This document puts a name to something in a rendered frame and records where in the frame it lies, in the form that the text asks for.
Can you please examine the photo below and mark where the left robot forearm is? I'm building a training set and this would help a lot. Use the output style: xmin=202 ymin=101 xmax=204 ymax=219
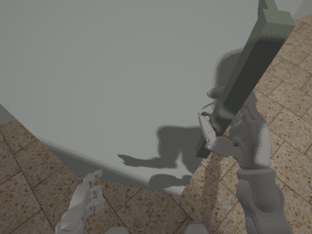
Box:
xmin=55 ymin=209 xmax=86 ymax=234

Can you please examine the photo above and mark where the robot left hand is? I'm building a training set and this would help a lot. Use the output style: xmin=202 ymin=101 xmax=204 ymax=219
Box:
xmin=68 ymin=170 xmax=105 ymax=217

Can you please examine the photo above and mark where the fridge door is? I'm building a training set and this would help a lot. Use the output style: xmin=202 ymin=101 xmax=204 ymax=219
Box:
xmin=0 ymin=0 xmax=303 ymax=196

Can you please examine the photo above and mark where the right robot thigh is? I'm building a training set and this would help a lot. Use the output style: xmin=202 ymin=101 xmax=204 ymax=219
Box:
xmin=184 ymin=223 xmax=209 ymax=234

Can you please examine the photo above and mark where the right robot forearm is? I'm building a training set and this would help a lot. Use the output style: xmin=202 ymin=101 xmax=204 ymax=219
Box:
xmin=236 ymin=167 xmax=293 ymax=234

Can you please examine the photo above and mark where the robot right hand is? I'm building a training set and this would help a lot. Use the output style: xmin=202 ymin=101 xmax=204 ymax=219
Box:
xmin=198 ymin=86 xmax=272 ymax=171

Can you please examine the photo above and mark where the handle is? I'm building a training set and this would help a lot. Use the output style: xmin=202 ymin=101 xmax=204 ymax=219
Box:
xmin=195 ymin=0 xmax=295 ymax=159

